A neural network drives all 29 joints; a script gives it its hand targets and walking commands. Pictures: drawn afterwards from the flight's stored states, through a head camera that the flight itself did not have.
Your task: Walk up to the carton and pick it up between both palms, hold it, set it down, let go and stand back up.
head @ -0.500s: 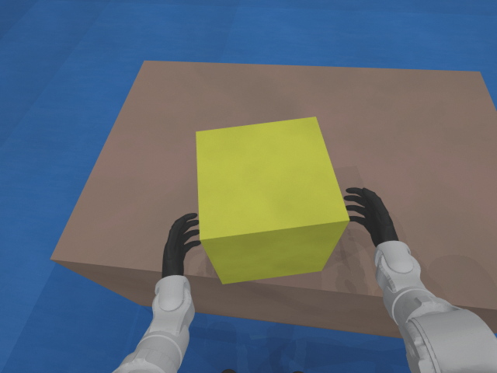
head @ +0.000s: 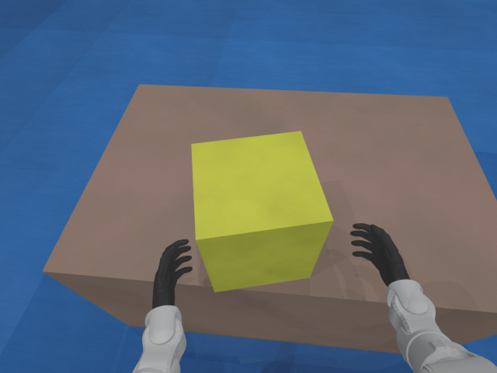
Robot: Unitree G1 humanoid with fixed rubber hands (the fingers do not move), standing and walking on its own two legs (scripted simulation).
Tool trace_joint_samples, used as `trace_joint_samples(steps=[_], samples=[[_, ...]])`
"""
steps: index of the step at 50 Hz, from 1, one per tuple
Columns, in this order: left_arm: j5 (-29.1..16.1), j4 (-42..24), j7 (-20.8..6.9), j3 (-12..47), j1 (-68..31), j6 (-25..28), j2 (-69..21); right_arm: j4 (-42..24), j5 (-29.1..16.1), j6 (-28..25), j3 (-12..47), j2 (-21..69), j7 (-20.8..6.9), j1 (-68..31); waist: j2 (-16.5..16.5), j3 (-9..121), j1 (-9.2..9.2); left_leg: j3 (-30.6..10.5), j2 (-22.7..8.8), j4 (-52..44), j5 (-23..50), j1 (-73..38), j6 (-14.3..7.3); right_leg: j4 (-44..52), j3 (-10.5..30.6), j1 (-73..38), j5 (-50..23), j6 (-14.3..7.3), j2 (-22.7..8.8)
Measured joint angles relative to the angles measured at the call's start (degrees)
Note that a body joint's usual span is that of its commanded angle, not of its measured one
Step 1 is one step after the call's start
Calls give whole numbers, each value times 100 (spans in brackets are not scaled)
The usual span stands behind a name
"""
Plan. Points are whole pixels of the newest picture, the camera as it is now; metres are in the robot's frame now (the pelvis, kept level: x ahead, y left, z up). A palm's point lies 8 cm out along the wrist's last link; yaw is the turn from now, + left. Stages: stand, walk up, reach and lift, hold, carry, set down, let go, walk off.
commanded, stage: set down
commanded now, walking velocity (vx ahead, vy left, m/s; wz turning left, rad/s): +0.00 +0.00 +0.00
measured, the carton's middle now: (255, 216) +0.44 +0.02 -0.06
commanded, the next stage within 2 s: none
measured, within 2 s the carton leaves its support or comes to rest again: neither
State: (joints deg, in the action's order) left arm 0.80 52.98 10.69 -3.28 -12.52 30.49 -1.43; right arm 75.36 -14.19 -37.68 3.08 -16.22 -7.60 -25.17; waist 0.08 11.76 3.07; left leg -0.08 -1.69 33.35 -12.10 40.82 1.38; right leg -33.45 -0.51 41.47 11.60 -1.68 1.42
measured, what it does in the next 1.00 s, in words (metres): stands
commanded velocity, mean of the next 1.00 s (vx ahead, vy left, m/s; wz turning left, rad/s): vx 0.00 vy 0.00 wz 0.00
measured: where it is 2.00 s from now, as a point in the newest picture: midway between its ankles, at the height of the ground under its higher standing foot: outside the picture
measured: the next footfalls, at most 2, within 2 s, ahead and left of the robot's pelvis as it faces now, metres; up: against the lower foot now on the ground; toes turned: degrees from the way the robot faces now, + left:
none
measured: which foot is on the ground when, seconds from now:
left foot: down 0.00-1.00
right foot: down 0.00-1.00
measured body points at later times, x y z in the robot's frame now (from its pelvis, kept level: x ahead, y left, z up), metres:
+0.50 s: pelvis +0.01 +0.00 +0.01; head +0.03 +0.01 +0.46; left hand +0.24 +0.17 -0.04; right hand +0.26 -0.23 -0.04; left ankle +0.02 +0.14 -0.72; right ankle +0.03 -0.10 -0.72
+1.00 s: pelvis +0.02 +0.00 +0.01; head +0.01 +0.01 +0.46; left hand +0.23 +0.18 -0.05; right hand +0.23 -0.24 -0.04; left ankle +0.02 +0.14 -0.72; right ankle +0.03 -0.10 -0.72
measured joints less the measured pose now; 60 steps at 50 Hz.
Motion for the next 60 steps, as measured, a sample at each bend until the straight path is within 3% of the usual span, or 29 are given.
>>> trace_joint_samples(steps=[17,31,60], samples=[[-1,-779,189,319,983,-519,54,-495,-202,94,110,0,-181,1119,74,-587,-31,0,0,-1,-233,-1391,3,0,0,-1393,234,-5,0],[-1,-1210,212,436,1643,-559,75,-1271,-256,101,110,0,-218,2184,74,-742,-79,0,0,-1,-374,-1853,5,1,0,-1857,378,-6,0],[-2,-1525,-76,448,2167,-1402,458,-2049,-257,929,110,0,-150,2987,197,-858,-172,0,0,-190,-466,-2552,5,230,0,-2578,447,11,0]])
